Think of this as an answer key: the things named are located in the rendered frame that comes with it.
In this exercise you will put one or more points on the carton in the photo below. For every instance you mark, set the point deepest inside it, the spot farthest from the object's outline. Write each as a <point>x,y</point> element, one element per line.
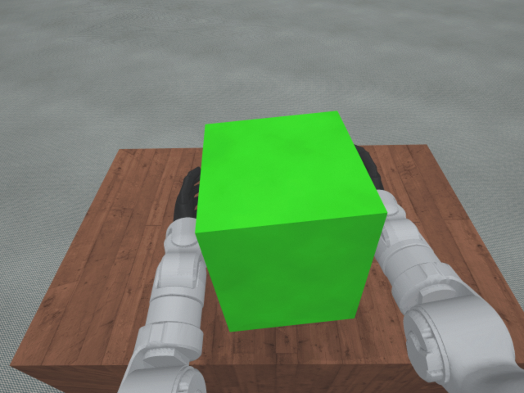
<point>288,220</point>

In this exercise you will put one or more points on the pedestal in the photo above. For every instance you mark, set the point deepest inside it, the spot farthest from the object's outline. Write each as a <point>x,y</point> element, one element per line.
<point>83,334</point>

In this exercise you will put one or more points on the robot left hand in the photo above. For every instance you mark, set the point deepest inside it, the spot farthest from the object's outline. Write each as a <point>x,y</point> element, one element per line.
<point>186,202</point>

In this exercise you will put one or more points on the robot left forearm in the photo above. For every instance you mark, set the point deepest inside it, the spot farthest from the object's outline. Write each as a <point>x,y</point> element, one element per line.
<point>172,334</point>

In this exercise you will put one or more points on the robot right hand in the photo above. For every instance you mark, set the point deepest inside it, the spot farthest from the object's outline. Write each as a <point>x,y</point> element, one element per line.
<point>370,167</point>

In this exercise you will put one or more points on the robot left upper arm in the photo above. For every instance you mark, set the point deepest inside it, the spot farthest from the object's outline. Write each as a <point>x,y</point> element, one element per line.
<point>175,379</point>

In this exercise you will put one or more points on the robot right forearm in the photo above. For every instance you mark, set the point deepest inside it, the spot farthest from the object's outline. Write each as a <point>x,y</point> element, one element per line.
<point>416,274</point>

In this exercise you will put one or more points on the robot right upper arm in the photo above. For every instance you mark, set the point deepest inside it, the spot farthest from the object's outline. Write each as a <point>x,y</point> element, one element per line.
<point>461,344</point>

